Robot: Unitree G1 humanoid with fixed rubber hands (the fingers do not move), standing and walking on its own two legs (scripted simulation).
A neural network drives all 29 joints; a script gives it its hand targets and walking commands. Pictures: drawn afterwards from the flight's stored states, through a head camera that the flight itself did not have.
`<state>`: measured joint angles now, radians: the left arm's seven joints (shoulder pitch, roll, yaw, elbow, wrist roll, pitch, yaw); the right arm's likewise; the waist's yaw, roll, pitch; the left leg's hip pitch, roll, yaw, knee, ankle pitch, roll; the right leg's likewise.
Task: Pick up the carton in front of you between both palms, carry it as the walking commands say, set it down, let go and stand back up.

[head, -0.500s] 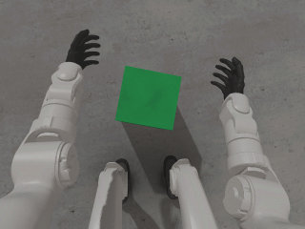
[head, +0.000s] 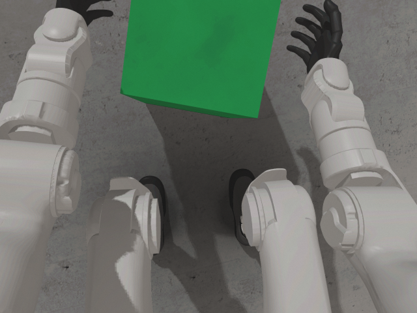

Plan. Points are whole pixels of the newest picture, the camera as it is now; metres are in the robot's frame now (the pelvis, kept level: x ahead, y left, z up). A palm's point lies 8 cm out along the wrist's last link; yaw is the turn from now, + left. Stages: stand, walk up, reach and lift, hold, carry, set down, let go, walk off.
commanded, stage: reach and lift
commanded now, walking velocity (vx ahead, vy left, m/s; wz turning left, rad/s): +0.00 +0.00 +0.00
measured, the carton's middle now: (197, 57) +0.52 +0.01 -0.28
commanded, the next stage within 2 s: none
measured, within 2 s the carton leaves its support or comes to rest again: leaves its support in 0.94 s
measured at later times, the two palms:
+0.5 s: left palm (95, 25) +0.55 +0.17 -0.21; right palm (306, 57) +0.51 -0.18 -0.20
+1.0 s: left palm (111, 25) +0.55 +0.15 -0.20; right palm (299, 43) +0.53 -0.15 -0.18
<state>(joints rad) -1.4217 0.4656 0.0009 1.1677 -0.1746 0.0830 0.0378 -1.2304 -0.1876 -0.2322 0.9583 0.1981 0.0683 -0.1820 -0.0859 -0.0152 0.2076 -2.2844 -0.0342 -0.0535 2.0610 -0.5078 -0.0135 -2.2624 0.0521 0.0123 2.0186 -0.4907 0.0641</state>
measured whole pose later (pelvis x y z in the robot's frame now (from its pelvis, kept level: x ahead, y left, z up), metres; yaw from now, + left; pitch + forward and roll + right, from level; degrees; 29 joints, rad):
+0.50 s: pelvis +0.01 +0.00 -0.03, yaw +0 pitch +40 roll -3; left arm -1.41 0.42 -0.05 1.20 -0.21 0.02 0.07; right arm -1.28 -0.22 -0.15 1.10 0.26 -0.02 -0.17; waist -0.07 -0.03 0.26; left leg -2.31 -0.01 -0.04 2.19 -0.57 -0.01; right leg -2.30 0.06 0.01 2.15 -0.54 0.06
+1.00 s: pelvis +0.01 +0.00 -0.04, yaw +0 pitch +38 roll -3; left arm -1.43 0.31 -0.02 1.18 -0.12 0.11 0.11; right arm -1.30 -0.16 -0.30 1.01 0.16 0.10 -0.20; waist -0.05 -0.05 0.25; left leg -2.31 -0.04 -0.04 2.21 -0.57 -0.01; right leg -2.29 0.08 0.03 2.17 -0.55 0.09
